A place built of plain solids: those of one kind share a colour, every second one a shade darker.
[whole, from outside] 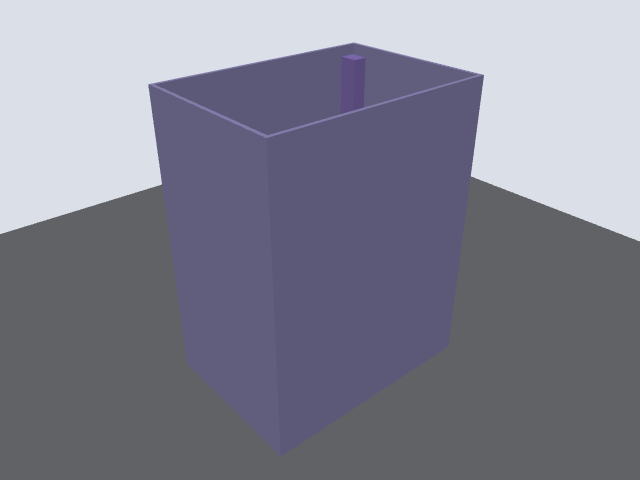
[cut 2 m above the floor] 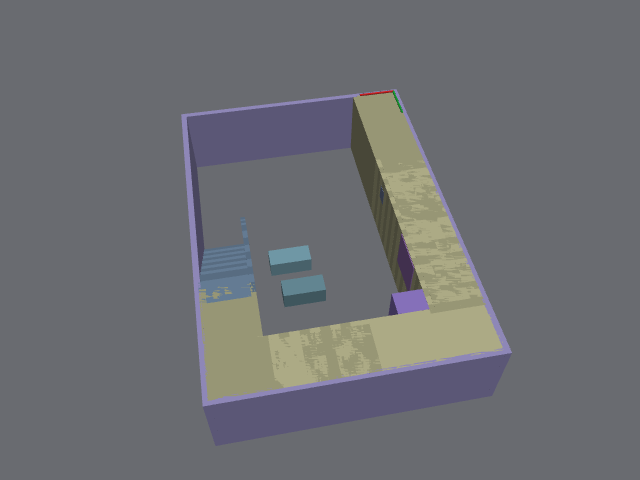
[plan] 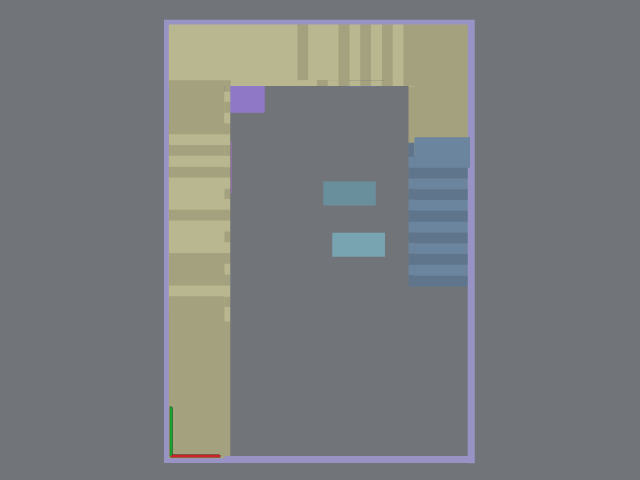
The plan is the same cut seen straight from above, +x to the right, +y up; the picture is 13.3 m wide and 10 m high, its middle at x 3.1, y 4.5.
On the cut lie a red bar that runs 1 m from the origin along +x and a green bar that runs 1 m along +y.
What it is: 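A tower's shaft 6.2 x 8.9 m inside, 11.9 m high; a stair 1.11 m broad built against three walls round a hollow well, risers 0.178 m, goings 0.225 m; 13 risers, a landing 2.7 m long and a quarter turn, 10 risers, a landing 3.0 m long and a quarter turn, 22 risers to a gallery at 7.99 m; closed guards 1.09 m over every tread and level; windows over 9.85 m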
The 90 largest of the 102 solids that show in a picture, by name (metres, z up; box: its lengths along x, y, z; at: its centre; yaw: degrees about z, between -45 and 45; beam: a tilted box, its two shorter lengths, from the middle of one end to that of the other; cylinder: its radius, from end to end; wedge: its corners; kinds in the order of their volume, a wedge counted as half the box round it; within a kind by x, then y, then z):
{
 "piece_1": {"box": [1.16, 3.15, 8.04], "at": [0.53, 1.53, 3.97]},
 "piece_2": {"box": [1.16, 0.64, 7.86], "at": [0.53, 3.01, 3.88]},
 "piece_3": {"box": [1.16, 0.64, 7.69], "at": [0.53, 3.24, 3.79]},
 "piece_4": {"box": [1.16, 0.64, 7.51], "at": [0.53, 3.46, 3.7]},
 "piece_5": {"box": [1.16, 0.64, 7.33], "at": [0.53, 3.69, 3.62]},
 "piece_6": {"box": [1.16, 0.64, 7.15], "at": [0.53, 3.91, 3.53]},
 "piece_7": {"box": [1.16, 0.64, 6.98], "at": [0.53, 4.14, 3.44]},
 "piece_8": {"box": [1.16, 0.64, 6.8], "at": [0.53, 4.36, 3.35]},
 "piece_9": {"box": [1.16, 0.64, 6.62], "at": [0.53, 4.59, 3.26]},
 "piece_10": {"box": [1.16, 0.64, 6.44], "at": [0.53, 4.81, 3.17]},
 "piece_11": {"box": [1.16, 0.64, 6.27], "at": [0.53, 5.04, 3.08]},
 "piece_12": {"box": [1.16, 0.64, 6.09], "at": [0.53, 5.26, 2.99]},
 "piece_13": {"box": [1.16, 0.64, 5.91], "at": [0.53, 5.49, 2.91]},
 "piece_14": {"box": [1.16, 0.64, 5.73], "at": [0.53, 5.71, 2.82]},
 "piece_15": {"box": [1.16, 0.64, 5.56], "at": [0.53, 5.94, 2.73]},
 "piece_16": {"box": [1.16, 0.64, 5.38], "at": [0.53, 6.16, 2.64]},
 "piece_17": {"box": [1.16, 0.64, 5.2], "at": [0.53, 6.39, 2.55]},
 "piece_18": {"box": [1.16, 0.64, 5.02], "at": [0.53, 6.61, 2.46]},
 "piece_19": {"box": [1.16, 0.64, 4.85], "at": [0.53, 6.84, 2.37]},
 "piece_20": {"box": [1.16, 0.64, 4.67], "at": [0.53, 7.06, 2.28]},
 "piece_21": {"box": [1.16, 0.64, 4.49], "at": [0.53, 7.29, 2.19]},
 "piece_22": {"box": [1.16, 0.64, 4.31], "at": [0.53, 7.51, 2.11]},
 "piece_23": {"box": [0.12, 2.81, 9.13], "at": [1.17, 1.4, 4.52]},
 "piece_24": {"box": [0.12, 0.3, 9.13], "at": [1.17, 2.96, 4.52]},
 "piece_25": {"box": [0.12, 0.23, 8.95], "at": [1.17, 3.22, 4.43]},
 "piece_26": {"box": [0.12, 0.23, 8.78], "at": [1.17, 3.44, 4.34]},
 "piece_27": {"box": [0.12, 0.23, 8.6], "at": [1.17, 3.67, 4.25]},
 "piece_28": {"box": [0.12, 0.23, 8.42], "at": [1.17, 3.89, 4.16]},
 "piece_29": {"box": [0.12, 0.23, 8.24], "at": [1.17, 4.12, 4.07]},
 "piece_30": {"box": [0.12, 0.23, 8.07], "at": [1.17, 4.34, 3.98]},
 "piece_31": {"box": [0.12, 0.23, 7.89], "at": [1.17, 4.57, 3.89]},
 "piece_32": {"box": [0.12, 0.23, 7.71], "at": [1.17, 4.79, 3.81]},
 "piece_33": {"box": [0.12, 0.23, 7.53], "at": [1.17, 5.02, 3.72]},
 "piece_34": {"box": [0.12, 0.23, 7.36], "at": [1.17, 5.24, 3.63]},
 "piece_35": {"box": [0.12, 0.23, 7.18], "at": [1.17, 5.47, 3.54]},
 "piece_36": {"box": [0.12, 0.23, 7.0], "at": [1.17, 5.69, 3.45]},
 "piece_37": {"box": [0.12, 0.23, 6.82], "at": [1.17, 5.92, 3.36]},
 "piece_38": {"box": [0.12, 0.23, 6.65], "at": [1.17, 6.14, 3.27]},
 "piece_39": {"box": [0.12, 0.23, 6.47], "at": [1.17, 6.37, 3.18]},
 "piece_40": {"box": [0.12, 0.23, 6.29], "at": [1.17, 6.59, 3.1]},
 "piece_41": {"box": [0.12, 0.23, 6.11], "at": [1.17, 6.82, 3.01]},
 "piece_42": {"box": [0.12, 0.23, 5.94], "at": [1.17, 7.04, 2.92]},
 "piece_43": {"box": [0.12, 0.23, 5.76], "at": [1.17, 7.27, 2.83]},
 "piece_44": {"box": [0.12, 0.23, 5.58], "at": [1.17, 7.49, 2.74]},
 "piece_45": {"box": [0.12, 0.23, 5.4], "at": [1.17, 7.72, 2.65]},
 "piece_46": {"box": [3.09, 1.27, 4.13], "at": [1.5, 8.36, 2.02]},
 "piece_47": {"box": [1.51, 0.12, 5.22], "at": [1.99, 7.77, 2.56]},
 "piece_48": {"box": [0.3, 0.12, 5.22], "at": [2.89, 7.77, 2.56]},
 "piece_49": {"box": [0.64, 1.16, 3.96], "at": [2.95, 8.41, 1.93]},
 "piece_50": {"box": [0.23, 0.12, 5.05], "at": [3.15, 7.77, 2.47]},
 "piece_51": {"box": [0.64, 1.16, 3.78], "at": [3.17, 8.41, 1.84]},
 "piece_52": {"box": [0.23, 0.12, 4.87], "at": [3.38, 7.77, 2.38]},
 "piece_53": {"box": [0.64, 1.16, 3.6], "at": [3.4, 8.41, 1.75]},
 "piece_54": {"box": [0.23, 0.12, 4.69], "at": [3.6, 7.77, 2.3]},
 "piece_55": {"box": [0.64, 1.16, 3.42], "at": [3.62, 8.41, 1.66]},
 "piece_56": {"box": [0.23, 0.12, 4.51], "at": [3.83, 7.77, 2.21]},
 "piece_57": {"box": [0.64, 1.16, 3.25], "at": [3.85, 8.41, 1.57]},
 "piece_58": {"box": [0.23, 0.12, 4.34], "at": [4.05, 7.77, 2.12]},
 "piece_59": {"box": [0.64, 1.16, 3.07], "at": [4.07, 8.41, 1.48]},
 "piece_60": {"box": [0.23, 0.12, 4.16], "at": [4.28, 7.77, 2.03]},
 "piece_61": {"box": [0.64, 1.16, 2.89], "at": [4.3, 8.41, 1.4]},
 "piece_62": {"box": [0.23, 0.12, 3.98], "at": [4.5, 7.77, 1.94]},
 "piece_63": {"box": [0.64, 1.16, 2.71], "at": [4.52, 8.41, 1.31]},
 "piece_64": {"box": [0.23, 0.12, 3.8], "at": [4.73, 7.77, 1.85]},
 "piece_65": {"box": [0.64, 1.16, 2.54], "at": [4.75, 8.41, 1.22]},
 "piece_66": {"box": [0.23, 0.12, 3.63], "at": [4.95, 7.77, 1.76]},
 "piece_67": {"box": [0.12, 1.18, 3.45], "at": [5.0, 7.12, 1.67]},
 "piece_68": {"box": [1.27, 2.76, 2.36], "at": [5.59, 7.61, 1.13]},
 "wall_1": {"box": [0.15, 9.24, 11.95], "at": [-0.07, 4.47, 5.92]},
 "wall_2": {"box": [6.47, 0.15, 11.95], "at": [3.09, -0.07, 5.92]},
 "wall_3": {"box": [6.47, 0.15, 11.95], "at": [3.09, 9.02, 5.92]},
 "wall_4": {"box": [0.15, 9.24, 11.95], "at": [6.25, 4.47, 5.92]},
 "twa_1": {"box": [0.12, 0.23, 3.09], "at": [5.0, 5.89, 1.5]},
 "twa_2": {"box": [0.12, 0.23, 3.27], "at": [5.0, 6.12, 1.59]},
 "twa_3": {"box": [0.12, 0.3, 3.45], "at": [5.0, 6.38, 1.67]},
 "twa_4": {"box": [1.16, 0.64, 0.23], "at": [5.64, 3.85, 0.06]},
 "twa_5": {"box": [1.16, 0.64, 0.41], "at": [5.64, 4.07, 0.15]},
 "twa_6": {"box": [1.16, 0.64, 0.58], "at": [5.64, 4.3, 0.24]},
 "twa_7": {"box": [1.16, 0.64, 0.76], "at": [5.64, 4.52, 0.33]},
 "twa_8": {"box": [1.16, 0.64, 0.94], "at": [5.64, 4.75, 0.42]},
 "twa_9": {"box": [1.16, 0.64, 1.12], "at": [5.64, 4.97, 0.51]},
 "twa_10": {"box": [1.16, 0.64, 1.29], "at": [5.64, 5.2, 0.6]},
 "twa_11": {"box": [1.16, 0.64, 1.47], "at": [5.64, 5.42, 0.69]},
 "twa_12": {"box": [1.16, 0.64, 1.65], "at": [5.64, 5.65, 0.77]},
 "twa_13": {"box": [1.16, 0.64, 1.83], "at": [5.64, 5.87, 0.86]},
 "twa_14": {"box": [1.16, 0.64, 2.0], "at": [5.64, 6.1, 0.95]},
 "twa_15": {"box": [1.16, 0.64, 2.18], "at": [5.64, 6.32, 1.04]},
 "weights_1": {"box": [0.72, 0.56, 11.94], "at": [1.59, 7.43, 5.92]},
 "chest_1": {"box": [1.1, 0.5, 0.55], "at": [3.71, 5.47, 0.23]},
 "chest_2": {"box": [1.1, 0.5, 0.52], "at": [3.9, 4.4, 0.21]}
}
